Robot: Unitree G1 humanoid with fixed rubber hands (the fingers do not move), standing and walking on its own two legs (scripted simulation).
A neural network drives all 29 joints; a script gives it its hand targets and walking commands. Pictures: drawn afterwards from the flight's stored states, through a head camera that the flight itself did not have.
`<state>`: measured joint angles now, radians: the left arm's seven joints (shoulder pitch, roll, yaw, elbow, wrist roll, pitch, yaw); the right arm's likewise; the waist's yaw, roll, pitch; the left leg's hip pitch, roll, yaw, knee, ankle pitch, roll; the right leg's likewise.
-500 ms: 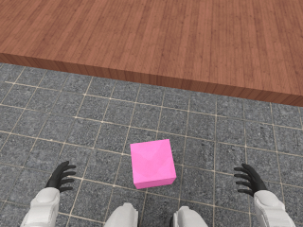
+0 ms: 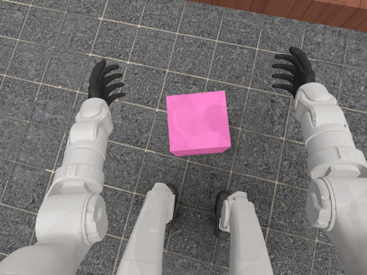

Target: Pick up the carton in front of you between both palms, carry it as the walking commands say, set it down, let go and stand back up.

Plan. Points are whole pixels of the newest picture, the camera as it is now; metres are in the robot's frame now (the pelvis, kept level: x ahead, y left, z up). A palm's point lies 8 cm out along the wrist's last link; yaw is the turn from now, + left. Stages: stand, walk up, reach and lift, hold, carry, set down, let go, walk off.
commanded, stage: reach and lift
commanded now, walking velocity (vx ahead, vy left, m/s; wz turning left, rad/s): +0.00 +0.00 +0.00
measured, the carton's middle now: (197, 127) +0.48 +0.03 -0.52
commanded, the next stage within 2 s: none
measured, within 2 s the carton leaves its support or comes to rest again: leaves its support in 1.86 s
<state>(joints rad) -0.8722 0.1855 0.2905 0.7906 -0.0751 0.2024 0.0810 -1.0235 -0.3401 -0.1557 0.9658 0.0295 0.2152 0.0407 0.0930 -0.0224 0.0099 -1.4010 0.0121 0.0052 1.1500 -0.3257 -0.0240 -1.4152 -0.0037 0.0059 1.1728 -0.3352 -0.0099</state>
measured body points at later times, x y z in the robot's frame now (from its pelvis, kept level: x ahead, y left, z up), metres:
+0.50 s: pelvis +0.02 +0.00 -0.11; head +0.34 -0.01 +0.20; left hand +0.47 +0.23 -0.26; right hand +0.53 -0.16 -0.27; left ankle +0.10 +0.13 -0.61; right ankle +0.10 -0.11 -0.61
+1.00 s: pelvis -0.03 +0.00 -0.27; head +0.33 +0.00 -0.01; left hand +0.47 +0.23 -0.45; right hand +0.53 -0.15 -0.46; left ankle +0.10 +0.13 -0.61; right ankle +0.09 -0.11 -0.61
